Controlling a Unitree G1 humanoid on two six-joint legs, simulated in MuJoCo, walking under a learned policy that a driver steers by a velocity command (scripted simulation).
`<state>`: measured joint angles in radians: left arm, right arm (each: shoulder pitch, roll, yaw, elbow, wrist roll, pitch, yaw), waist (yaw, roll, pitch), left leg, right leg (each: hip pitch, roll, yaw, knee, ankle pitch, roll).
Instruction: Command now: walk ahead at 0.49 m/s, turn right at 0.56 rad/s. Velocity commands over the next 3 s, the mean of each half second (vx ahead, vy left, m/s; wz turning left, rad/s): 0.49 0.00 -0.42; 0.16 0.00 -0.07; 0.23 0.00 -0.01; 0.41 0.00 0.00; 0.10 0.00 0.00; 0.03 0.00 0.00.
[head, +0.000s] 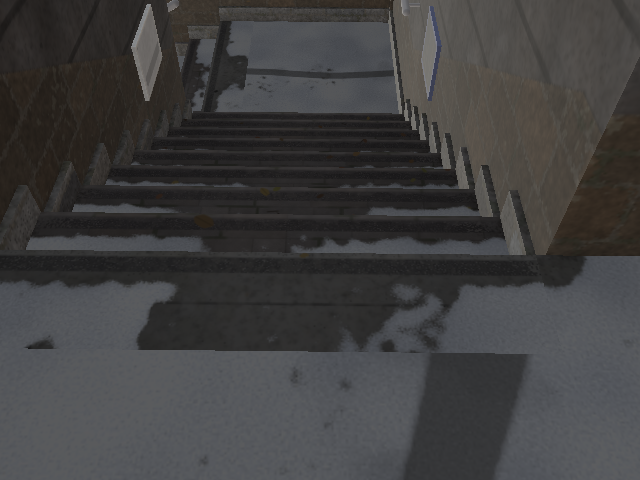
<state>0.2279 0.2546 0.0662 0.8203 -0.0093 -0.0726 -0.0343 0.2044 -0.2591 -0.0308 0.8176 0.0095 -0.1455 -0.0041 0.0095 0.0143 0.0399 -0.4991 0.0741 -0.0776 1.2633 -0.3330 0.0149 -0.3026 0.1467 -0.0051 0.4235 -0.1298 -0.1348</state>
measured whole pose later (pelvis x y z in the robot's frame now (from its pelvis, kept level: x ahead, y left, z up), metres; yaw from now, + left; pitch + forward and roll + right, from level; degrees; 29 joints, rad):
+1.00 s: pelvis +0.38 +0.01 -0.01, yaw -13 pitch +1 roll +1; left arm 0.06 0.26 0.00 0.73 0.00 -0.08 -0.07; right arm 0.21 -0.26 -0.04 0.75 -0.01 -0.07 0.06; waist -0.03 0.00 0.01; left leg -0.12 0.01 0.03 0.55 -0.45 -0.01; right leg -0.43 -0.01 -0.04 0.60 -0.19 -0.02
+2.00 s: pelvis +0.66 +0.04 +0.01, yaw -11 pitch +0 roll +0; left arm 0.21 0.27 0.04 0.83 0.07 -0.08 -0.07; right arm 0.36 -0.22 -0.03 0.86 -0.06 -0.10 0.01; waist -0.02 -0.03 0.03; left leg -0.14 -0.06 0.05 0.29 -0.16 0.07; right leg -0.57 -0.05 0.00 1.07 -0.26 -0.04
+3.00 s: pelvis +0.73 +0.03 +0.00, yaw -10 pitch -1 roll +0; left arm 0.10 0.22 0.05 0.98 0.05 -0.02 -0.05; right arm 0.35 -0.22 -0.06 0.93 -0.02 -0.06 0.09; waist -0.01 -0.01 0.04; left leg -0.09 -0.08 0.05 0.47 -0.38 0.09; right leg -0.35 -0.05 -0.04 0.56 -0.24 0.00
